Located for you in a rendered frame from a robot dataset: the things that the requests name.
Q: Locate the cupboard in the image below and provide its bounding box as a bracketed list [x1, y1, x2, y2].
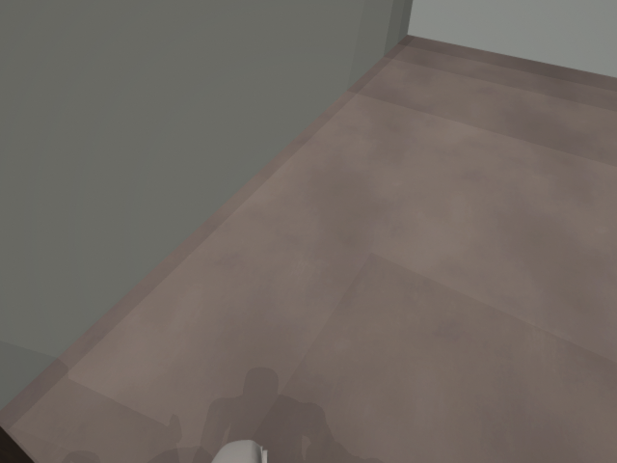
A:
[0, 426, 35, 463]

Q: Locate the robot left thigh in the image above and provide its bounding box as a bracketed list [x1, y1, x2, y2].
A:
[211, 440, 269, 463]

